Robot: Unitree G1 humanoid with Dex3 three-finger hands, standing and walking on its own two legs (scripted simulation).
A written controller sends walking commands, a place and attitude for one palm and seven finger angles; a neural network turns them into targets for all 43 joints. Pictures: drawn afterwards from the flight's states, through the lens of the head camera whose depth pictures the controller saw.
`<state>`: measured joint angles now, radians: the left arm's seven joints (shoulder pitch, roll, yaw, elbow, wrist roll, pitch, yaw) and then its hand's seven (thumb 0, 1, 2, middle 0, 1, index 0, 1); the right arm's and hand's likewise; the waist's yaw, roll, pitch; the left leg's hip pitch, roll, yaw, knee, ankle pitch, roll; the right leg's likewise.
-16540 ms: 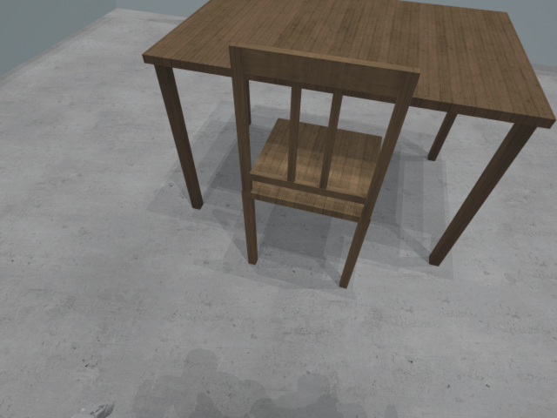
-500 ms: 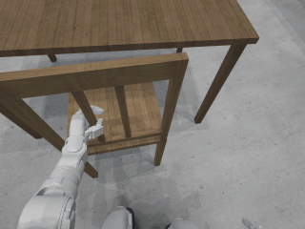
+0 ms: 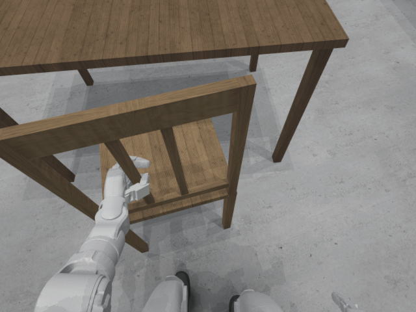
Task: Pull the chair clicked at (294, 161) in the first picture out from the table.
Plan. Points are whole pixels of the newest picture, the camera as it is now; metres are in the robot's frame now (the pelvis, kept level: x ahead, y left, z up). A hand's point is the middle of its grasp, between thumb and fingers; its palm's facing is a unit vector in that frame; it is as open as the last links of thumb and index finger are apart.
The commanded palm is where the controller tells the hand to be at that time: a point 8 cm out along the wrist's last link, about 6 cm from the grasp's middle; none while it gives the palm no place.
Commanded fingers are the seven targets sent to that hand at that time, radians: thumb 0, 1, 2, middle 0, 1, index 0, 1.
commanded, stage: step backward, pulling the chair out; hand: left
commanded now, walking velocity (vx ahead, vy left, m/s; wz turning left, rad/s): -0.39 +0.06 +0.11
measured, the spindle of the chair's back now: (134, 176) +0.40 +0.17 -0.06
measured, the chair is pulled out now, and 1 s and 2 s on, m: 0.14 0.16 0.19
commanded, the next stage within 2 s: none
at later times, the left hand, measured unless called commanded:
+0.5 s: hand (136, 188) +0.36 +0.16 -0.06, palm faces +0.09 -0.98 -0.20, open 5.4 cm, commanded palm +0.36 +0.21 -0.06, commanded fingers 0.00 0.90 0.90 -0.50 -1.45 -0.50 -1.45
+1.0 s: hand (134, 194) +0.35 +0.16 -0.06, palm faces +0.06 -0.98 -0.20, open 5.4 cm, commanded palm +0.34 +0.21 -0.05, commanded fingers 0.00 0.90 0.90 -0.50 -1.45 -0.50 -1.45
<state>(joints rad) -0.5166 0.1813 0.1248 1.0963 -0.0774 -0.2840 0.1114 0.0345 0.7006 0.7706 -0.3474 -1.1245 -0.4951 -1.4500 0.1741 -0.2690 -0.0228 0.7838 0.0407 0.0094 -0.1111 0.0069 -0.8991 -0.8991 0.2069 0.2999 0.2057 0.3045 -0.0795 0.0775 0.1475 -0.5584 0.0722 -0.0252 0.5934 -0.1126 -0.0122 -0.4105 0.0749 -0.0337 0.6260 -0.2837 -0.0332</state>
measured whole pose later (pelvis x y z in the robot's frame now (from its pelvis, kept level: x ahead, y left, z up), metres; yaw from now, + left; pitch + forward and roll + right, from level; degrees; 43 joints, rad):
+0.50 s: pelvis -0.01 +0.00 +0.00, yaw +0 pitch +3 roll -2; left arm -0.54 0.22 0.10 1.05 -0.07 -0.26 0.08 0.03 0.66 0.81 -0.35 -1.19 -0.49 -1.45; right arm 0.13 -0.19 0.01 0.77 0.03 -0.05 -0.11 0.01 -0.90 -0.90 0.21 0.30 0.21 0.30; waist -0.04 0.08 0.20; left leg -0.57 0.07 -0.04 0.61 -0.10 -0.02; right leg -0.43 0.08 -0.04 0.66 -0.29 -0.04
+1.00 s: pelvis -0.03 +0.01 +0.00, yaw +2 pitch +2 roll -2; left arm -0.56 0.23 0.05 1.02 -0.06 -0.24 0.09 0.04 0.66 0.79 -0.32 -1.25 -0.49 -1.45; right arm 0.15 -0.27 -0.02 0.75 0.05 -0.03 -0.12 0.01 -0.90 -0.90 0.20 0.30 0.20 0.30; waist -0.05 0.04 0.21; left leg -0.54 0.04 -0.05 0.62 -0.12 -0.02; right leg -0.43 0.05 -0.06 0.65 -0.26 -0.03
